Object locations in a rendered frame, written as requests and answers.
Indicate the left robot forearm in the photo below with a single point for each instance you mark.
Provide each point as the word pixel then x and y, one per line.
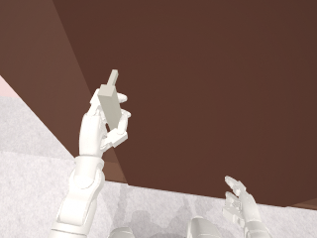
pixel 77 209

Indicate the robot thigh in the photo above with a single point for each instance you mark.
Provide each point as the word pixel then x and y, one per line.
pixel 121 232
pixel 201 228

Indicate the right robot forearm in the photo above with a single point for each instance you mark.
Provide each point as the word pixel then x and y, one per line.
pixel 256 229

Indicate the handle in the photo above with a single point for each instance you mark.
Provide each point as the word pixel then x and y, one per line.
pixel 109 101

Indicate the right robot hand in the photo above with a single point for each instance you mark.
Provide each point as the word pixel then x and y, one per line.
pixel 244 208

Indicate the robot left thigh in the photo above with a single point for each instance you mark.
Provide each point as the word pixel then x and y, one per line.
pixel 121 232

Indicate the robot right thigh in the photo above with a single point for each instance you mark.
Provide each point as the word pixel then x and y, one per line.
pixel 201 228

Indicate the left robot hand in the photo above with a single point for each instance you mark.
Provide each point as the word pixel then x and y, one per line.
pixel 93 129

